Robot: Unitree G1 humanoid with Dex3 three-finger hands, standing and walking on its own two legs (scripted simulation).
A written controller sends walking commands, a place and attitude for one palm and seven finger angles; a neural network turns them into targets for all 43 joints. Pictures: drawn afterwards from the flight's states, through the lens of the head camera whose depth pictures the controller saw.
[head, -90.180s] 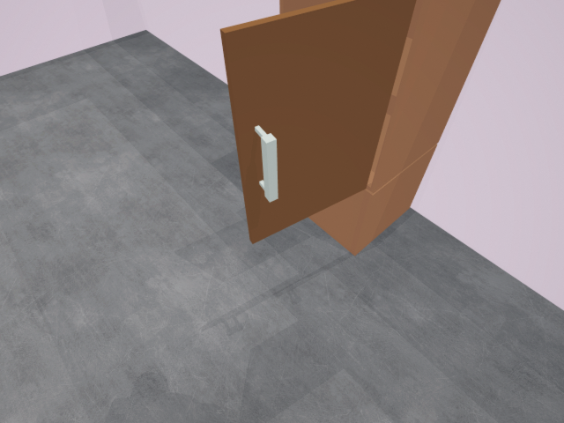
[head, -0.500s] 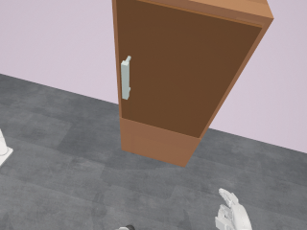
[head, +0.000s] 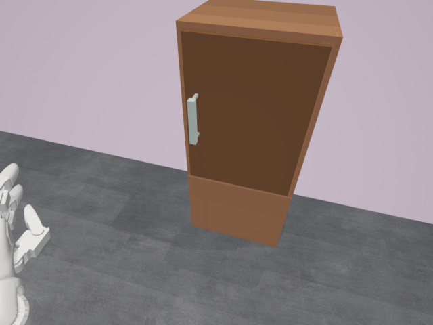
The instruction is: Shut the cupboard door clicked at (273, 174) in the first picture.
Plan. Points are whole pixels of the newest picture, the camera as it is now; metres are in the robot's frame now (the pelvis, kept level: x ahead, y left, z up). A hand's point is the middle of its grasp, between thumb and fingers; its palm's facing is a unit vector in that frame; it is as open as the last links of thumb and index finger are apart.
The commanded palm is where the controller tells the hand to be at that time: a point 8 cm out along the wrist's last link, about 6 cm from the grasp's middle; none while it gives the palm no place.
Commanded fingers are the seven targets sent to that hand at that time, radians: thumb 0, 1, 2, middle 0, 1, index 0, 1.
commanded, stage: stop stepping back and stand still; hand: left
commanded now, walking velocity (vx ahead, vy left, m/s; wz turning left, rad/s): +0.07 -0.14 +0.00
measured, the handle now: (194, 119) +0.79 +0.12 -0.02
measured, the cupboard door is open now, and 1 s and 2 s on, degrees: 0 0 0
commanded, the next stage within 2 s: let the arm hang, fingers relaxed in 0.40 s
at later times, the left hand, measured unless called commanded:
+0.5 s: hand (19, 261) +0.17 +0.28 +0.14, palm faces +0.46 -0.83 -0.32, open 7.4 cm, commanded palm none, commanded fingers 0.00 0.90 0.90 -0.20 -0.30 -0.20 -0.30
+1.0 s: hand out of the picture -0.01 +0.23 -0.16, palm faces +0.03 -0.97 -0.22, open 7.2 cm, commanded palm none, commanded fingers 0.00 0.90 0.90 -0.20 -0.30 -0.20 -0.30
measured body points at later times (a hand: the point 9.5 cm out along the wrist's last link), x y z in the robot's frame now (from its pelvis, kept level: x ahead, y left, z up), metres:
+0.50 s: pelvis -0.04 +0.02 +0.00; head -0.05 +0.04 +0.45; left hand +0.14 +0.32 +0.16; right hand +0.09 -0.23 -0.08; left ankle +0.01 +0.15 -0.71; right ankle -0.07 -0.08 -0.73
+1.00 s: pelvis -0.05 +0.03 +0.01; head -0.05 +0.04 +0.46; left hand -0.01 +0.28 -0.14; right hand -0.04 -0.19 -0.15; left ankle +0.01 +0.15 -0.73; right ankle -0.04 -0.08 -0.73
